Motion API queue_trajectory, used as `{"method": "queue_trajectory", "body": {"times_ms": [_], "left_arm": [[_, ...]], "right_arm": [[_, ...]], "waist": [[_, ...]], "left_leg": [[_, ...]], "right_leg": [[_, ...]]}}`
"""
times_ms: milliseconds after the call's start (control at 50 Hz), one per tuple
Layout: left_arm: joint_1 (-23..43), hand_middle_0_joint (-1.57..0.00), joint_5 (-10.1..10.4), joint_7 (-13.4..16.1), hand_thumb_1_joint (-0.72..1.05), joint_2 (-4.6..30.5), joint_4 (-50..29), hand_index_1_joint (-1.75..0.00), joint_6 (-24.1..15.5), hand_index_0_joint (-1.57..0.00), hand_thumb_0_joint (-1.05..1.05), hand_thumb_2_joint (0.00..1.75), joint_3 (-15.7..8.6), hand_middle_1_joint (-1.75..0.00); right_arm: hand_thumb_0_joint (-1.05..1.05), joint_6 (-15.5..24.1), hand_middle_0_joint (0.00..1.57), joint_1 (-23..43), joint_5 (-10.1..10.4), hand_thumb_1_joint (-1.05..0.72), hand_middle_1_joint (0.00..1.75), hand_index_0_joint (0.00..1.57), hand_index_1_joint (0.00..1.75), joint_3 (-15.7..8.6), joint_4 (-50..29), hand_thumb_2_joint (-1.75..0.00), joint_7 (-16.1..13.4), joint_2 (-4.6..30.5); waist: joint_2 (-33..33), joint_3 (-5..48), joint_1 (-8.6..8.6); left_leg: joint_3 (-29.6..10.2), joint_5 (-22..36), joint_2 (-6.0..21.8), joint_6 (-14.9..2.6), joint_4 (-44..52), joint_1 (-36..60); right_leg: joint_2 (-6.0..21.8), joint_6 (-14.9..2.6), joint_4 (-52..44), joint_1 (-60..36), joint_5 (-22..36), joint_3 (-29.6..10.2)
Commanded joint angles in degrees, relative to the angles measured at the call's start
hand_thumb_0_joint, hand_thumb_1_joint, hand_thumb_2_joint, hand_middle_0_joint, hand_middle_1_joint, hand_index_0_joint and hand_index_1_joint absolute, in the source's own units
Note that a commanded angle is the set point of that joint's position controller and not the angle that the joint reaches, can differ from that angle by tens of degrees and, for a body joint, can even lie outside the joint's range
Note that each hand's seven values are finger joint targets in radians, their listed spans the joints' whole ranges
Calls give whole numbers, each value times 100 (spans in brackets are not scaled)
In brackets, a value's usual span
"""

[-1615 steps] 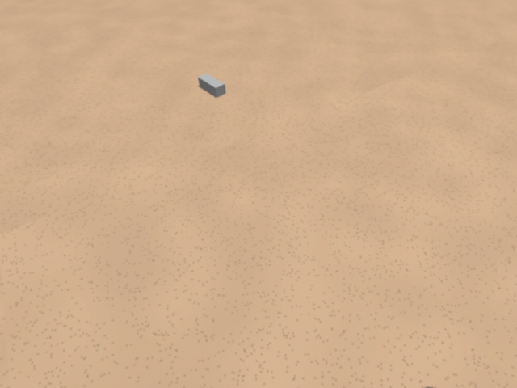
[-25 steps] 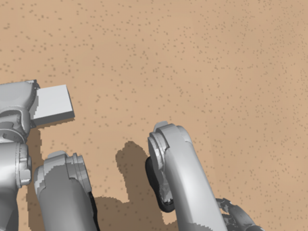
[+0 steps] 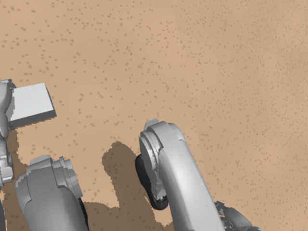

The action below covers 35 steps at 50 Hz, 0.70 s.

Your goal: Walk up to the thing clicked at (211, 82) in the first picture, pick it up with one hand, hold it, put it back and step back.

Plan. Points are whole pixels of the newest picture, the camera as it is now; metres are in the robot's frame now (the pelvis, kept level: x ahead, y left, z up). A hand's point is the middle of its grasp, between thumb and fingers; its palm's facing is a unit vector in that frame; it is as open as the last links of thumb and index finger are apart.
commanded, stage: rest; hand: left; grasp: from above
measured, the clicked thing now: (8, 110) +0.46 +0.25 -0.26
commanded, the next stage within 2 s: open in 0.20 s
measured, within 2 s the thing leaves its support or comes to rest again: rests again in 0.76 s
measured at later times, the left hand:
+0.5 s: hand (1, 111) +0.45 +0.25 -0.22, palm faces -0.45 -0.10 -0.89, open 11.1 cm
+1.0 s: hand (1, 110) +0.45 +0.25 -0.23, palm faces -0.43 -0.10 -0.90, open 12.5 cm
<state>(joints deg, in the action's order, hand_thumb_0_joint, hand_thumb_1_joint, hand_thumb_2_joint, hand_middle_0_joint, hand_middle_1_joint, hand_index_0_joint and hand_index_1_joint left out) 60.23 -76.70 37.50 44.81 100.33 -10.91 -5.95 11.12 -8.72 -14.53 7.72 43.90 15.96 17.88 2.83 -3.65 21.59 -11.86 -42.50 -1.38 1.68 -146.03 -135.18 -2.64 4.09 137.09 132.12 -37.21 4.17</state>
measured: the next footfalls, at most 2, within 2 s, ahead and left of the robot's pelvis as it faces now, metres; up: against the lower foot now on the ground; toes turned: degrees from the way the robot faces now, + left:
none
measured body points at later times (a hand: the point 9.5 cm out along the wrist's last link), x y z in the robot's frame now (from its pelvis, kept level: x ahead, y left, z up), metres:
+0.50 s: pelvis -0.01 +0.00 +0.00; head +0.25 +0.10 +0.36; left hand +0.47 +0.26 -0.17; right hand +0.00 -0.25 -0.06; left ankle +0.06 +0.13 -0.27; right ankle +0.11 -0.13 -0.26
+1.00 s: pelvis -0.01 +0.01 +0.00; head +0.26 +0.11 +0.35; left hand +0.47 +0.26 -0.18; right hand +0.01 -0.25 -0.06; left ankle +0.06 +0.13 -0.27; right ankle +0.11 -0.13 -0.26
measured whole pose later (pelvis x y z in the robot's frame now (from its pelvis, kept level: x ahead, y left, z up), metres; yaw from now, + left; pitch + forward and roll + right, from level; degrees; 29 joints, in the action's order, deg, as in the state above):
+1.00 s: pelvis -0.01 +0.01 +0.00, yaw -2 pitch +29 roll -14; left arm 61.5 -75.7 39.6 49.0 103.0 -9.5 -5.8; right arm 16.4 -7.6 -15.6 12.6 42.0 20.4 19.3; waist 4.5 -7.2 23.5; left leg -14.0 -41.9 -1.2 1.0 -146.6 -134.3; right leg -3.0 3.9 135.4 129.9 -36.0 6.2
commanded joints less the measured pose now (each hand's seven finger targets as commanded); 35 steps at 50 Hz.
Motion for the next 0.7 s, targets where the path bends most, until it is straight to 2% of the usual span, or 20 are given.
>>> {"method": "queue_trajectory", "body": {"times_ms": [0, 20, 40, 60, 100, 120, 160, 200, 220, 240, 280, 300, 320, 360, 380, 440, 540, 580, 620, 680], "left_arm": [[1727, -103, 34, 250, 69, 775, -372, -74, -10, -103, 0, 91, 174, -74], [1756, -104, 86, 287, 68, 1059, -449, -74, -23, -103, 0, 92, -3, -73], [1685, -104, 18, 309, 70, 1192, -387, -74, 5, -104, 0, 92, -118, -74], [1634, -105, 46, 310, 70, 1156, -343, -72, 26, -105, 0, 90, -131, -72], [1641, -104, 59, 320, 69, 1043, -259, -72, 39, -104, 0, 91, -62, -72], [1796, -103, 88, 318, 68, 1017, -200, -74, 27, -103, 0, 89, -13, -74], [1772, -101, 84, 302, 66, 1020, -108, -73, 34, -101, 0, 88, -34, -73], [1773, -100, 108, 301, 66, 1149, -56, -71, 9, -101, 0, 84, 0, -72], [1805, -100, 96, 318, 64, 1175, -42, -71, -8, -100, 0, 84, -13, -71], [1730, -98, 93, 331, 62, 1237, -55, -70, -8, -98, 0, 82, 2, -70], [1718, -97, 86, 318, 60, 1218, 6, -70, -15, -97, 0, 83, 25, -70], [1761, -89, 66, 318, 52, 1207, 38, -72, -30, -89, 0, 85, 14, -72], [1678, -81, 74, 326, 44, 1212, 32, -72, -46, -81, 0, 82, 37, -72], [1793, -66, 92, 344, 28, 1233, -18, -72, -50, -66, 0, 79, 120, -72], [1823, -60, 71, 337, 20, 1228, -29, -73, -53, -61, 0, 78, 129, -74], [1815, -53, 85, 369, 2, 1296, -13, -74, -72, -53, 0, 80, 150, -74], [1869, -42, 43, 465, -10, 1366, -157, -79, -84, -43, 0, 81, 162, -80], [1881, -40, 33, 492, -14, 1355, -162, -81, -71, -40, 0, 82, 168, -81], [1853, -37, 47, 526, -20, 1428, -208, -82, -27, -36, 0, 85, 126, -81], [1898, -33, 71, 579, -23, 1394, -359, -85, 9, -33, 0, 89, 96, -85]], "right_arm": [[0, 99, 20, -1239, -18, -90, 30, 20, 30, -361, 54, -90, 17, 1721], [0, 115, 20, -1225, -27, -90, 30, 20, 30, -385, 71, -90, 21, 1791], [0, 120, 20, -1274, -21, -90, 30, 20, 30, -370, 68, -90, 33, 1829], [0, 109, 20, -1288, -34, -90, 30, 20, 30, -342, 56, -90, 46, 1802], [0, 96, 20, -1240, -57, -90, 30, 20, 30, -270, 51, -90, 76, 1765], [0, 139, 20, -1164, -63, -90, 30, 20, 30, -216, -6, -90, 99, 1738], [0, 196, 20, -1220, -65, -90, 30, 20, 30, -230, -10, -90, 111, 1857], [0, 246, 20, -1107, -56, -90, 30, 20, 30, -179, -44, -90, 115, 1888], [0, 247, 20, -1143, -88, -90, 30, 20, 30, -148, -61, -90, 123, 1901], [0, 246, 20, -1072, -55, -90, 30, 20, 30, -120, -91, -90, 122, 1879], [0, 272, 20, -1159, -81, -90, 30, 20, 30, -77, -93, -90, 142, 1900], [0, 288, 20, -1217, -122, -90, 30, 20, 30, -64, -101, -90, 156, 1917], [0, 288, 20, -1185, -114, -90, 30, 20, 30, -65, -91, -90, 155, 1918], [0, 310, 20, -1075, -87, -90, 30, 20, 30, -8, -138, -90, 146, 1903], [0, 335, 20, -1112, -87, -90, 30, 20, 30, -1, -155, -90, 152, 1938], [0, 354, 20, -1057, -88, -90, 30, 20, 30, 31, -143, -90, 152, 1913], [0, 414, 20, -1022, -95, -90, 30, 20, 30, 48, -127, -90, 181, 1938], [0, 433, 20, -1030, -142, -90, 30, 20, 30, 65, -152, -90, 223, 1944], [0, 432, 20, -1052, -120, -90, 30, 20, 30, 56, -107, -90, 216, 1939], [0, 460, 20, -977, -110, -90, 30, 20, 30, -2, -78, -90, 250, 1979]], "waist": [[-2381, 3575, 311], [-2339, 3627, 287], [-2368, 3565, 275], [-2331, 3550, 294], [-2294, 3510, 353], [-2234, 3306, 427], [-2204, 3209, 463], [-2280, 3081, 414], [-2187, 3058, 458], [-2155, 3045, 394], [-2120, 3091, 457], [-2110, 3110, 516], [-2180, 3128, 449], [-2007, 3091, 470], [-2019, 3066, 507], [-2053, 3016, 469], [-2382, 3084, 472], [-2331, 3029, 530], [-2315, 3121, 523], [-2676, 3263, 452]], "left_leg": [[729, 1230, 52, -249, 1544, 2816], [670, 1262, 81, -240, 1575, 2803], [677, 1320, 63, -238, 1572, 2757], [673, 1384, 73, -239, 1575, 2748], [641, 1366, 81, -239, 1589, 2726], [625, 1178, 76, -254, 1554, 2563], [546, 1140, 92, -235, 1595, 2635], [522, 947, 96, -238, 1626, 2528], [490, 892, 96, -245, 1657, 2482], [518, 846, 96, -262, 1645, 2413], [518, 890, 89, -270, 1614, 2421], [486, 964, 94, -254, 1627, 2507], [484, 964, 97, -252, 1652, 2528], [480, 873, 110, -289, 1552, 2376], [460, 904, 107, -281, 1577, 2437], [459, 810, 124, -274, 1572, 2397], [421, 955, 146, -216, 1633, 2649], [456, 875, 135, -235, 1597, 2568], [490, 931, 140, -243, 1574, 2577], [385, 1122, 174, -162, 1660, 2882]], "right_leg": [[-119, -518, -1157, -2061, 1337, 926], [-137, -528, -1131, -2101, 1361, 962], [-99, -524, -1123, -2104, 1396, 948], [-119, -520, -1134, -2205, 1449, 958], [-144, -519, -1121, -2210, 1455, 982], [-138, -521, -1132, -2077, 1316, 994], [-96, -509, -1114, -1955, 1267, 1024], [-113, -522, -1156, -1885, 1068, 1030], [-107, -515, -1176, -1951, 1032, 1047], [-148, -520, -1217, -2061, 1013, 1017], [-159, -509, -1225, -2116, 1046, 1030], [-129, -497, -1200, -2109, 1115, 1054], [-152, -506, -1215, -2134, 1106, 1055], [-163, -477, -1275, -2141, 1077, 1042], [-150, -485, -1254, -2132, 1107, 1050], [-189, -491, -1267, -2142, 1031, 1053], [-197, -511, -1227, -2187, 1178, 1082], [-211, -505, -1262, -2246, 1138, 1087], [-225, -500, -1328, -2324, 1189, 1055], [-191, -531, -1167, -2135, 1328, 1101]]}}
